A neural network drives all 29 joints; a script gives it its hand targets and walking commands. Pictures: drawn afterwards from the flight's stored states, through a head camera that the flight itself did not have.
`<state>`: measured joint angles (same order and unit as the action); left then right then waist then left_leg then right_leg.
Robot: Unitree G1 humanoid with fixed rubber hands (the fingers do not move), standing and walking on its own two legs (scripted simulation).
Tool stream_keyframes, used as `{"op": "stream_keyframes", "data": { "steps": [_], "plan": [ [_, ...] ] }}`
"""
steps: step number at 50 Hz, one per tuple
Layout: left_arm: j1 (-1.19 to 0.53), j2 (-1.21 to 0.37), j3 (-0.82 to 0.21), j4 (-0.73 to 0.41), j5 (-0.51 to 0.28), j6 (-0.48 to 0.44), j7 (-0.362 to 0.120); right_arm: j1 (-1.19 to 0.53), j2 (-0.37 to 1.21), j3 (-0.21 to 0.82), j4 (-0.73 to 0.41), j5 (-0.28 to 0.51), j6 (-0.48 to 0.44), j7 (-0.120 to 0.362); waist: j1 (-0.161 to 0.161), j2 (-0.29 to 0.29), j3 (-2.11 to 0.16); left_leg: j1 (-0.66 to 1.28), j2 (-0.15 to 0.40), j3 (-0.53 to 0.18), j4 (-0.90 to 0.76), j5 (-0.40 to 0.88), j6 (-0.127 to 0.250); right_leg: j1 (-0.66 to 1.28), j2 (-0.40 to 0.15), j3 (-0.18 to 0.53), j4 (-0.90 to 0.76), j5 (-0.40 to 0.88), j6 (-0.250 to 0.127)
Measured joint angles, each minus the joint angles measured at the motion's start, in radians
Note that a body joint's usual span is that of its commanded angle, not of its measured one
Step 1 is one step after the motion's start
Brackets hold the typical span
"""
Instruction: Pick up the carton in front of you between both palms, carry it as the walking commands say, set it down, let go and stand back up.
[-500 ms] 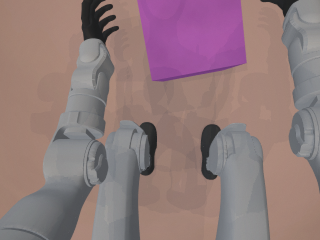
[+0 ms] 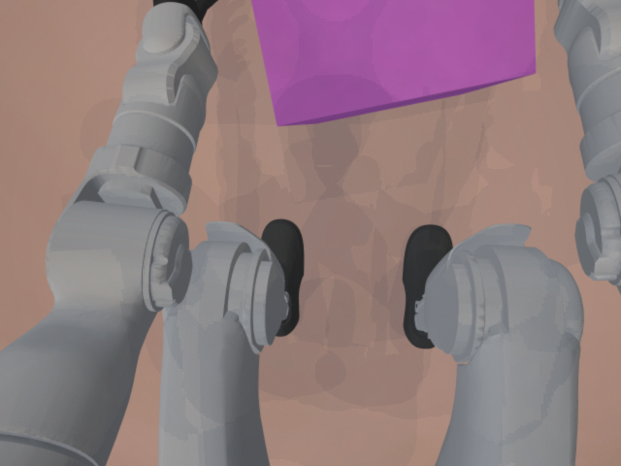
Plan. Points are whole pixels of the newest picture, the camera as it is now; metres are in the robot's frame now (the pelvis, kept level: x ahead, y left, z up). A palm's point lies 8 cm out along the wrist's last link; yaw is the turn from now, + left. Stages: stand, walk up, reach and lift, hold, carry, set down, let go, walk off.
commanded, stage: reach and lift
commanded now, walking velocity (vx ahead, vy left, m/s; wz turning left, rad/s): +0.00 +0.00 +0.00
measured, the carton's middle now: (378, 10) +0.53 -0.05 -0.24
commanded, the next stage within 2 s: none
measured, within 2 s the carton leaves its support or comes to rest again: leaves its support in 0.62 s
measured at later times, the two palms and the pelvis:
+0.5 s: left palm (207, 1) +0.53 +0.11 -0.16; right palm out of the picture +0.55 -0.19 -0.17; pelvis +0.00 +0.00 +0.00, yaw +0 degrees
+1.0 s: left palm out of the picture +0.50 +0.09 -0.01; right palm out of the picture +0.49 -0.21 -0.01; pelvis +0.00 +0.01 +0.06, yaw -6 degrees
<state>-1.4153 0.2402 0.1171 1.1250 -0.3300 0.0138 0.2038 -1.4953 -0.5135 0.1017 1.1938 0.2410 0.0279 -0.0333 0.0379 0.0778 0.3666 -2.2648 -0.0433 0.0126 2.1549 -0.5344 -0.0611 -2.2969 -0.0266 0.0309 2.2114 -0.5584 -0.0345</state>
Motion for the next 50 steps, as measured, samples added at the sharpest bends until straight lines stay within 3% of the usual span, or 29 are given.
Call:
{"op": "stream_keyframes", "data": {
  "steps": [9, 16, 19, 24, 28, 33, 36, 40, 44, 50],
  "plan": [
    [0.042, -0.053, 0.065, 0.018, 0.083, -0.004, -0.007, -0.004, 0.039, -0.021, 0.063, -0.024, 0.008, 0.011, 0.003, -0.022, -0.062, 0.006, 0.009, 0.001, -0.022, -0.004, 0.001, 0.001, 0.009, 0.001, -0.023, 0.004, 0.0],
    [-0.006, -0.079, 0.045, 0.023, 0.087, -0.011, -0.009, -0.051, 0.079, 0.001, 0.095, -0.026, -0.005, -0.005, -0.005, -0.017, -0.039, 0.009, 0.002, 0.002, -0.039, 0.012, 0.001, 0.007, 0.003, 0.002, -0.038, 0.014, 0.001],
    [-0.024, -0.088, 0.077, 0.034, 0.105, -0.019, 0.027, -0.077, 0.083, 0.018, 0.118, -0.025, -0.005, -0.01, -0.01, -0.011, -0.028, 0.013, 0.002, 0.002, -0.039, 0.015, 0.003, 0.011, 0.004, 0.003, -0.04, 0.016, 0.002],
    [-0.032, -0.101, 0.181, 0.021, 0.164, 0.02, 0.017, -0.125, 0.097, 0.001, 0.158, -0.08, 0.029, -0.01, -0.014, -0.006, -0.031, 0.006, -0.002, 0.005, -0.026, 0.013, 0.001, -0.002, 0.01, 0.01, -0.025, 0.021, 0.003],
    [-0.02, -0.104, 0.239, -0.017, 0.217, 0.075, -0.002, -0.104, 0.113, -0.053, 0.108, -0.136, 0.084, -0.009, -0.017, 0.0, -0.048, -0.011, -0.017, -0.005, -0.006, 0.026, -0.007, -0.019, 0.01, 0.006, -0.003, 0.019, 0.0],
    [0.022, -0.116, 0.244, -0.102, 0.218, 0.125, 0.01, -0.005, 0.133, -0.074, -0.019, -0.143, 0.132, -0.03, -0.016, 0.007, -0.093, -0.029, -0.035, -0.025, 0.014, -0.002, -0.026, -0.033, 0.008, -0.004, 0.008, 0.011, -0.003],
    [0.098, -0.144, 0.247, -0.204, 0.215, 0.144, 0.027, 0.078, 0.155, -0.08, -0.12, -0.141, 0.172, -0.058, -0.008, 0.012, -0.137, -0.021, -0.048, -0.041, 0.015, -0.016, -0.038, -0.028, 0.025, -0.005, -0.002, 0.012, 0.006],
    [0.241, -0.202, 0.287, -0.358, 0.239, 0.18, 0.017, 0.185, 0.202, -0.129, -0.244, -0.17, 0.225, -0.055, -0.008, 0.012, -0.218, 0.011, -0.054, -0.057, -0.008, 0.001, -0.038, -0.001, 0.055, -0.002, -0.038, 0.018, 0.027],
    [0.33, -0.258, 0.34, -0.435, 0.306, 0.221, 0.001, 0.249, 0.255, -0.211, -0.293, -0.233, 0.275, -0.031, -0.022, -0.005, -0.314, 0.056, -0.042, -0.056, -0.061, -0.035, -0.03, 0.041, 0.076, 0.01, -0.106, 0.031, 0.042],
    [0.352, -0.318, 0.453, -0.426, 0.463, 0.273, -0.043, 0.281, 0.319, -0.357, -0.258, -0.365, 0.313, 0.009, -0.017, -0.039, -0.431, 0.133, -0.027, -0.046, -0.185, -0.01, -0.011, 0.117, 0.092, 0.025, -0.237, 0.063, 0.051]
  ]
}}
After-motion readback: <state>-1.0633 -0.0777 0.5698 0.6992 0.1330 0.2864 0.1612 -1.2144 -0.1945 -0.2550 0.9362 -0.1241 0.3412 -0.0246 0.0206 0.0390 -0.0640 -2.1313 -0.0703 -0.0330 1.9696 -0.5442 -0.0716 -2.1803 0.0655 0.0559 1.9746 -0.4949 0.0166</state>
